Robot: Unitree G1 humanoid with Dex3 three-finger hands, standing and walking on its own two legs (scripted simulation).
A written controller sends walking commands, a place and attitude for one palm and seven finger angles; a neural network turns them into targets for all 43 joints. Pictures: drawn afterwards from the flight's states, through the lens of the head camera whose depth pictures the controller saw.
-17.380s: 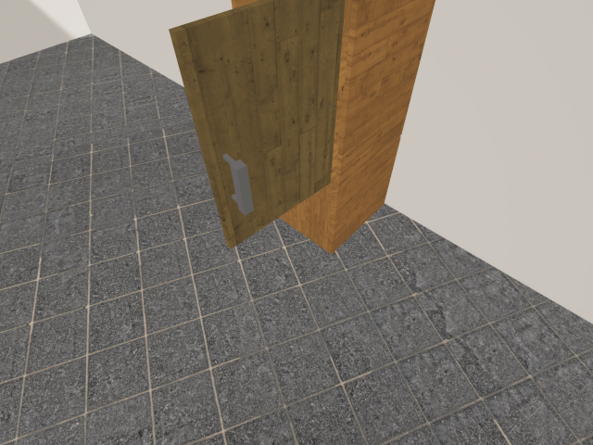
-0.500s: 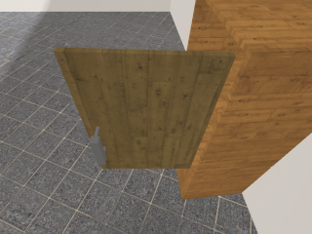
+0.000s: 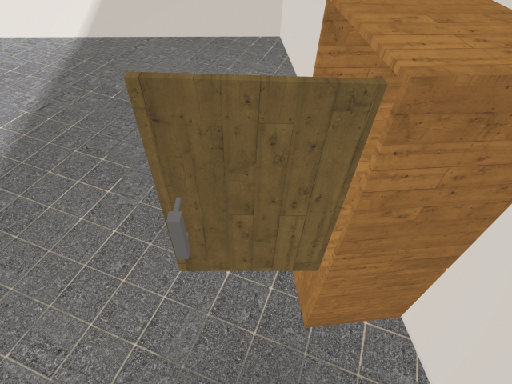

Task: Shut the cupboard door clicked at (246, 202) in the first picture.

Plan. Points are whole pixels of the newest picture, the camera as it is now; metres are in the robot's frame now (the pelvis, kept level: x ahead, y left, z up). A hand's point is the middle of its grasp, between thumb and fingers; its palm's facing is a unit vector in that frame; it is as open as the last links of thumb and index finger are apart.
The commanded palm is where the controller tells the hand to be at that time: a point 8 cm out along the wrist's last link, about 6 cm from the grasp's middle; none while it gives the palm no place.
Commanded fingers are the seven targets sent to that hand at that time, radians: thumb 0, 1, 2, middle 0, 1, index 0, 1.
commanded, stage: come to a stop and stand still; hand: left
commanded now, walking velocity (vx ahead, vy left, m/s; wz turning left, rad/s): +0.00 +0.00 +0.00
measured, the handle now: (180, 228) +0.45 +0.20 -0.10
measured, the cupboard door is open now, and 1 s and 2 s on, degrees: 85 85 85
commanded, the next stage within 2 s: look again from close up in 0.70 s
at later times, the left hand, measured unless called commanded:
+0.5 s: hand out of the picture -0.02 +0.15 -0.18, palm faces +0.03 -0.99 -0.16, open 7.4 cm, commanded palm none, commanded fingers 0.00 0.90 0.90 -0.20 -0.30 -0.20 -0.30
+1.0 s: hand out of the picture -0.01 +0.15 -0.17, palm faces +0.02 -0.99 -0.17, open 7.4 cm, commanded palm none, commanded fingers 0.00 0.90 0.90 -0.20 -0.30 -0.20 -0.30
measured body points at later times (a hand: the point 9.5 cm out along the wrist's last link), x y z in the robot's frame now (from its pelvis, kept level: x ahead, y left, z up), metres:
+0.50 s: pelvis +0.00 +0.00 +0.00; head +0.02 +0.01 +0.45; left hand -0.02 +0.21 -0.16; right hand +0.00 -0.21 -0.16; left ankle -0.01 +0.09 -0.74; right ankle +0.02 -0.14 -0.74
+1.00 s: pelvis +0.01 -0.01 +0.00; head +0.02 +0.00 +0.45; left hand -0.01 +0.20 -0.16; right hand +0.00 -0.22 -0.15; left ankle -0.01 +0.09 -0.74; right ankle +0.02 -0.14 -0.74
